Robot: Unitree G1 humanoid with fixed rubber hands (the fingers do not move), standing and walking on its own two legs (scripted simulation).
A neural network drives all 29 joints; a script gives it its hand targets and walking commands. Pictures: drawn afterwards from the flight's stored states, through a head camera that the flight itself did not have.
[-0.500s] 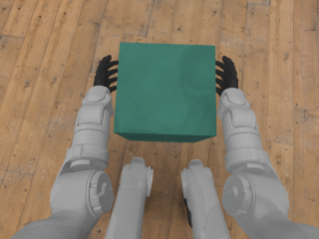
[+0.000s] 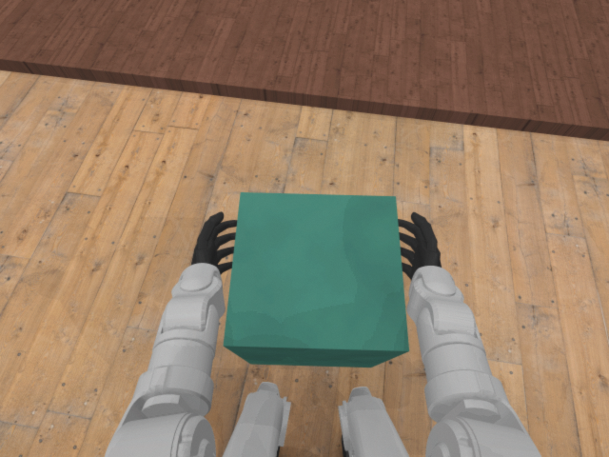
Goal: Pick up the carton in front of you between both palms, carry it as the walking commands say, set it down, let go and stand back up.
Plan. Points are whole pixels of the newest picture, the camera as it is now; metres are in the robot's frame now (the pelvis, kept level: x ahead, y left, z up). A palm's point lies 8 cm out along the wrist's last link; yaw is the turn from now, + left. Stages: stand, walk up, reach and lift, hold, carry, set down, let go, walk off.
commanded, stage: reach and lift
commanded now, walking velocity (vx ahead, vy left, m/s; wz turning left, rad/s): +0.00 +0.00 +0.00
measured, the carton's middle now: (314, 291) +0.37 +0.01 -0.11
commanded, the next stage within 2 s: hold in 1.66 s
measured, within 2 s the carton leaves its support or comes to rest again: neither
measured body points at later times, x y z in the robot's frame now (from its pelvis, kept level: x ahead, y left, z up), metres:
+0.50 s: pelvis +0.05 +0.00 +0.12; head +0.06 +0.00 +0.57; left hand +0.36 +0.16 +0.10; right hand +0.37 -0.15 +0.11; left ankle +0.06 +0.13 -0.60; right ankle +0.06 -0.13 -0.60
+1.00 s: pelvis +0.04 +0.00 +0.14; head +0.02 +0.00 +0.59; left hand +0.34 +0.15 +0.16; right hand +0.35 -0.15 +0.15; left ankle +0.06 +0.13 -0.60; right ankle +0.06 -0.13 -0.60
